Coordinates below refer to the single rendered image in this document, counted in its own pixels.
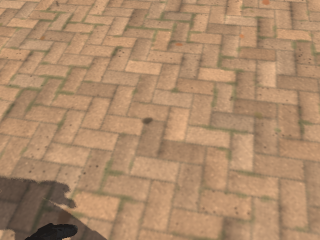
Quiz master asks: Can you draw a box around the robot left hand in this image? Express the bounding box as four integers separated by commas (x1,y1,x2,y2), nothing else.
25,223,78,240

